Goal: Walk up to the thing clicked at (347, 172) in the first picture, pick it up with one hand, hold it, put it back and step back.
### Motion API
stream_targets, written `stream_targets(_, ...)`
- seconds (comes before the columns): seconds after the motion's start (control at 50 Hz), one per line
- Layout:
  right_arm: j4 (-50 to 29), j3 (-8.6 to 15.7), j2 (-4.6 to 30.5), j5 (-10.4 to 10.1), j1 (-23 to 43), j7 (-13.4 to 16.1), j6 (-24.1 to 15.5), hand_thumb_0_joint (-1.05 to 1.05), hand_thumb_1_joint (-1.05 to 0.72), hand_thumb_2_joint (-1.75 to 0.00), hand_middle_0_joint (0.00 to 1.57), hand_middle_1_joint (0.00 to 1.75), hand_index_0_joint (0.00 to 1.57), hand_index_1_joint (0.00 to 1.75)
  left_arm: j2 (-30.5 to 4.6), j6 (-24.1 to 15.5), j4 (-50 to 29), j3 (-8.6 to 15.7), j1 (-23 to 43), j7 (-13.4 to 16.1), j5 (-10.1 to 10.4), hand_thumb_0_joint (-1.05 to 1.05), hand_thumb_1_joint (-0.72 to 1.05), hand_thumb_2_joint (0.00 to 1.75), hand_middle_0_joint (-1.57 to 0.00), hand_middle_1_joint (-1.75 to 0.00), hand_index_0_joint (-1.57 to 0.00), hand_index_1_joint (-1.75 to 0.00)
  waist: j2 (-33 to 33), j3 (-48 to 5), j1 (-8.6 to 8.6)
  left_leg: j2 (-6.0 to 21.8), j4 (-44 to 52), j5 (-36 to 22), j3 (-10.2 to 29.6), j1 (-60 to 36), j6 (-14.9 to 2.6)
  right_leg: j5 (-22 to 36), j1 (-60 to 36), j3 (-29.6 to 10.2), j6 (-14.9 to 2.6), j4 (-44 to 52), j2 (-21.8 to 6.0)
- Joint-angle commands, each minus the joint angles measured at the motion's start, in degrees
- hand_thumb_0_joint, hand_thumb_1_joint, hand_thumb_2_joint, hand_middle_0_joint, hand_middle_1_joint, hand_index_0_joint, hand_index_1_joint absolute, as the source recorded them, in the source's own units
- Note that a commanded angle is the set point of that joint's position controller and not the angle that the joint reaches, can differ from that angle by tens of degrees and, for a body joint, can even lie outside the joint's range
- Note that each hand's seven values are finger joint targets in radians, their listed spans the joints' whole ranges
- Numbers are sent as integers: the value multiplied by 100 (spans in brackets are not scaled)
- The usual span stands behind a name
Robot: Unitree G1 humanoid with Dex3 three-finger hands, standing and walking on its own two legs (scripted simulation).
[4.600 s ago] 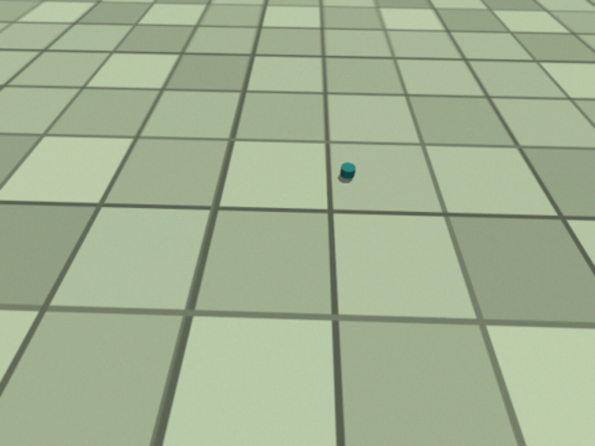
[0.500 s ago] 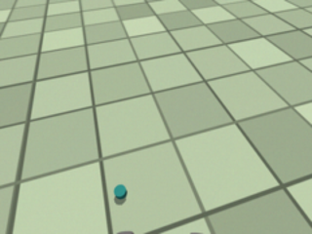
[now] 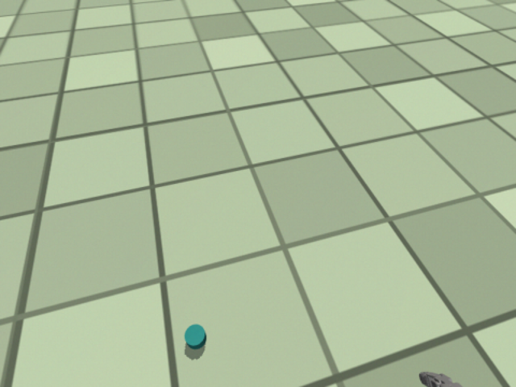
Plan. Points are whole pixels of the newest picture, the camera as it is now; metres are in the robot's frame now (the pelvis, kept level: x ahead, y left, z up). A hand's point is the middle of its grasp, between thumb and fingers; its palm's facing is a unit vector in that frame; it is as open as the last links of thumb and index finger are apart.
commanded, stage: walk up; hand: left
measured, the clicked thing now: (195, 336) +0.41 +0.24 -0.75
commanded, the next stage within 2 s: stand in 1.00 s
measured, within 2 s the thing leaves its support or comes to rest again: neither
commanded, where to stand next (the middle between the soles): +0.01 -0.01 m, yaw -1 degrees
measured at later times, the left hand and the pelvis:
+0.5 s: hand out of the picture +0.10 +0.24 -0.15, palm faces -0.03 -0.94 -0.34, open 7.4 cm; pelvis +0.01 +0.00 +0.01, yaw -1 degrees
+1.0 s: hand out of the picture +0.10 +0.24 -0.15, palm faces -0.02 -0.94 -0.34, open 7.4 cm; pelvis +0.01 -0.01 +0.01, yaw -1 degrees
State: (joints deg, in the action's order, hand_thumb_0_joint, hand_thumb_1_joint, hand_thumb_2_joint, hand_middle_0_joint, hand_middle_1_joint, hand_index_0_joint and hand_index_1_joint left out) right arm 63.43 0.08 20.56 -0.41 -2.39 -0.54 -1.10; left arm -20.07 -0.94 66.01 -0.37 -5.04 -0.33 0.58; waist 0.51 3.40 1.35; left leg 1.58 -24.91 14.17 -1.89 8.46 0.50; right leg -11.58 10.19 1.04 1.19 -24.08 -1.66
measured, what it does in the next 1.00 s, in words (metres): stands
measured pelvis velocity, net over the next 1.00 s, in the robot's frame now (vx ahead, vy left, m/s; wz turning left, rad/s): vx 0.01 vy -0.01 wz -0.02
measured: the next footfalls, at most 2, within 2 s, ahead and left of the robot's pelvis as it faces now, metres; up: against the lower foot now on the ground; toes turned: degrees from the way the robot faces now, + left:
none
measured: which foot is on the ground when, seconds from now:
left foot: down 0.00-1.00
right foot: down 0.00-1.00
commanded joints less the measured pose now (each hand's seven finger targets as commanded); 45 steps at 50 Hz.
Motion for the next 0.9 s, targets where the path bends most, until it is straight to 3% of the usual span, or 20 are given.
stream_targets(0.0,-135,257,1252,23,173,90,-80,0,-90,-90,20,30,20,30,-1214,-141,-222,206,352,84,-28,0,90,90,-20,-30,-20,-30,-163,-672,-143,643,598,-1438,449,-366,-234,1468,-244,-515,-201,479,-602)
stream_targets(0.28,-43,259,1181,63,302,72,-69,0,-90,-90,20,30,20,30,-1170,-121,-196,277,533,81,-84,0,90,90,-20,-30,-20,-30,-42,-629,-139,625,954,-1277,356,-422,-127,1442,-520,-507,-135,706,-612)
stream_targets(0.88,-102,262,1150,89,-37,77,-52,0,-90,-90,20,30,20,30,-1143,-76,-344,329,428,68,-114,0,90,90,-20,-30,-20,-30,-53,-456,-174,588,976,-765,353,-372,-157,926,-333,-614,-174,778,-493)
